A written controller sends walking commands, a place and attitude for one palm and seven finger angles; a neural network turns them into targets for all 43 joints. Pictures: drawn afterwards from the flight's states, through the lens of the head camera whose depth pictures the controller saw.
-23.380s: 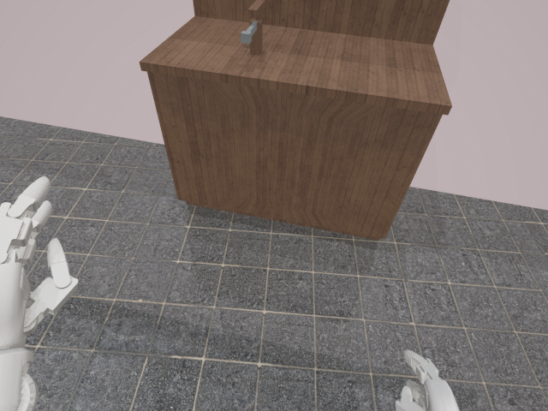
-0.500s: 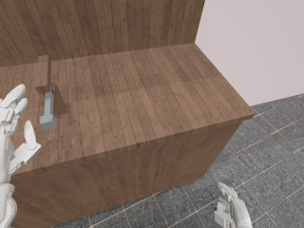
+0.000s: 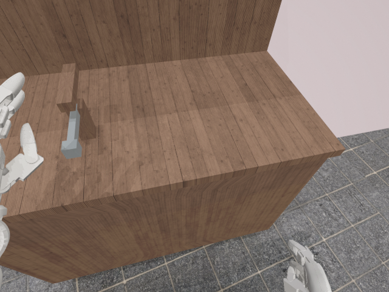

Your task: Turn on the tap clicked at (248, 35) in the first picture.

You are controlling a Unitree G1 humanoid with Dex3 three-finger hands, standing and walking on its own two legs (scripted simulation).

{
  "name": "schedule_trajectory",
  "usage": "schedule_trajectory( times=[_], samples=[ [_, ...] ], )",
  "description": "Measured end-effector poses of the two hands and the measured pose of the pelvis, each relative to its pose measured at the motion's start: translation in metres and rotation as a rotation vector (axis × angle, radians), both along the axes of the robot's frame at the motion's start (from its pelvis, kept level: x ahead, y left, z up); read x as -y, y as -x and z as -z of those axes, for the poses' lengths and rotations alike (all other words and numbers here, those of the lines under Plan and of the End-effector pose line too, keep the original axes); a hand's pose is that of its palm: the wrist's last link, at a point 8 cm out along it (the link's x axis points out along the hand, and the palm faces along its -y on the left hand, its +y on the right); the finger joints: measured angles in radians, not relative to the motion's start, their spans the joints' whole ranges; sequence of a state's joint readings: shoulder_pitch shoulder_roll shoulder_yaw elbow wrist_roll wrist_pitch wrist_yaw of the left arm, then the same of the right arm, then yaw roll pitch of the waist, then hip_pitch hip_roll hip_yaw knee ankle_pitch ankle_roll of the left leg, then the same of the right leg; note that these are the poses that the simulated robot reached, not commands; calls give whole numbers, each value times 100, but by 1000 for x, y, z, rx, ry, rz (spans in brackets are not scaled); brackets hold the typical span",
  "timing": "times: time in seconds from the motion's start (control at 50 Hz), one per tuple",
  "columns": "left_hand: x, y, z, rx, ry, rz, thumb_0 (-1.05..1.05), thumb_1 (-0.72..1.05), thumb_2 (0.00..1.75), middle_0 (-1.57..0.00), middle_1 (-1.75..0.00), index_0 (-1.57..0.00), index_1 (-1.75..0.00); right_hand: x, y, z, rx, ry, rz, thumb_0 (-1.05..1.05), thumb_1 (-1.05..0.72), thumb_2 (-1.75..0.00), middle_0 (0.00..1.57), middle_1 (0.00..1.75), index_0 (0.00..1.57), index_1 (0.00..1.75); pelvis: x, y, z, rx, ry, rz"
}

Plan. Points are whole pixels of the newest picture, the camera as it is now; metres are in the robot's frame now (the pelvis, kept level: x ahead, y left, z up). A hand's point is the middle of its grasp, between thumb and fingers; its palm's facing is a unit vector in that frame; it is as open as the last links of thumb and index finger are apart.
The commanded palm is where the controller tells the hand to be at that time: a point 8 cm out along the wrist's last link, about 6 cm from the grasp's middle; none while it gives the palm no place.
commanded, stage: come to a stop and stand still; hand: left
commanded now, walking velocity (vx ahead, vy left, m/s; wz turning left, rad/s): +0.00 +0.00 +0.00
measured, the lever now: (71, 149) +0.34 +0.29 +0.09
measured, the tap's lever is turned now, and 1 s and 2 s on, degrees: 0 0 0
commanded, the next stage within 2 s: look again from close up in 0.78 s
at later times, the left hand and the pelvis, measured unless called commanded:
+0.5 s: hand (0, 170) +0.23 +0.31 +0.18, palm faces +0.38 -0.85 -0.36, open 7.4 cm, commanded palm +0.16 +0.34 +0.18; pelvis +0.00 +0.06 +0.00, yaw -1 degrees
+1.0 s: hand (14, 182) +0.22 +0.29 +0.17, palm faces +0.35 -0.87 -0.34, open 7.4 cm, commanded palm +0.16 +0.33 +0.18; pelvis -0.01 +0.06 +0.00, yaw -3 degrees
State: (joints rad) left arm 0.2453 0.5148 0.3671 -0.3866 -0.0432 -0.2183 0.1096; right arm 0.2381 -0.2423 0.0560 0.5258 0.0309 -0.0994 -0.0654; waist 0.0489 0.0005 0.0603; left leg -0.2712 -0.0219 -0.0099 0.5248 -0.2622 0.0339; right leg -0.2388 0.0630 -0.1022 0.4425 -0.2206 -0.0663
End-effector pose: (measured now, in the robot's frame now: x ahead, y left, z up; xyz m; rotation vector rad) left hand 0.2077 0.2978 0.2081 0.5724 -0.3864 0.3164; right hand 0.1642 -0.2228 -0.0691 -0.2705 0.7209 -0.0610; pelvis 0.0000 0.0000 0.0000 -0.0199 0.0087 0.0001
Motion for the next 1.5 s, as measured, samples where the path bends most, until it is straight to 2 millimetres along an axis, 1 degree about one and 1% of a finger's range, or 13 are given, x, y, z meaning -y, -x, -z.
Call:
schedule_trajectory(
  times=[0.06,0.1,0.22,0.3,0.4,0.52,0.62,0.7,0.78,0.9,1.0,1.22,1.5],
  samples=[
    [-20,-10,-19,106,-29,-30,1,88,90,-21,-31,-22,-30,-11,0,3,-4,-23,-38,1,-90,-90,20,30,20,30,-5,0,3,-19,4,20],
    [-23,-12,-16,108,-1,-21,1,89,90,-21,-31,-21,-30,-15,1,3,11,-47,-29,1,-90,-90,20,30,20,30,-12,-3,3,-28,7,35],
    [-12,0,36,-87,144,74,1,89,90,-20,-31,-21,-30,-21,12,3,2,-51,18,1,-90,-90,20,30,20,30,-35,-13,3,-20,1,46],
    [-34,7,52,-130,155,44,1,88,90,-21,-31,-21,-30,-29,16,2,-48,-2,2,1,-90,-90,20,30,20,30,-43,-9,3,-14,-4,22],
    [-61,11,36,-39,126,-14,1,88,90,-21,-31,-22,-30,-45,9,-1,-40,13,-58,1,-90,-90,20,30,20,30,-53,-1,4,-9,-12,10],
    [-50,20,13,42,101,52,1,89,90,-21,-31,-21,-30,-68,-1,-5,40,-46,-70,1,-90,-90,20,30,20,30,-65,5,5,7,-11,25],
    [-55,26,23,-26,112,43,1,89,90,-21,-31,-21,-30,-78,3,-6,53,-84,-36,1,-90,-90,20,30,20,30,-67,10,2,15,-1,28],
    [-64,32,38,-83,155,-17,1,89,90,-21,-31,-21,-30,-77,11,-6,32,-78,-20,1,-90,-90,20,30,20,30,-65,14,1,15,2,30],
    [-58,36,45,-91,198,-28,1,89,90,-21,-31,-21,-30,-70,18,-5,10,-50,-19,1,-90,-90,20,30,20,30,-64,16,0,22,3,31],
    [-41,33,36,-57,195,15,1,89,90,-21,-31,-21,-30,-58,19,-8,19,-22,0,1,-90,-90,20,30,20,30,-60,15,-1,32,5,38],
    [-36,26,28,-48,163,25,1,89,90,-21,-31,-21,-30,-51,16,-12,50,-26,34,1,-90,-90,20,30,20,30,-56,12,-1,36,7,46],
    [-23,25,44,-123,204,22,1,89,90,-21,-31,-21,-30,-38,16,-14,52,-14,58,1,-90,-90,20,30,20,30,-47,9,-2,38,9,54],
    [-7,18,33,-86,209,27,1,89,90,-21,-31,-21,-30,-35,13,-13,49,-47,46,1,-90,-90,20,30,20,30,-30,7,-5,40,-3,67]
  ],
)
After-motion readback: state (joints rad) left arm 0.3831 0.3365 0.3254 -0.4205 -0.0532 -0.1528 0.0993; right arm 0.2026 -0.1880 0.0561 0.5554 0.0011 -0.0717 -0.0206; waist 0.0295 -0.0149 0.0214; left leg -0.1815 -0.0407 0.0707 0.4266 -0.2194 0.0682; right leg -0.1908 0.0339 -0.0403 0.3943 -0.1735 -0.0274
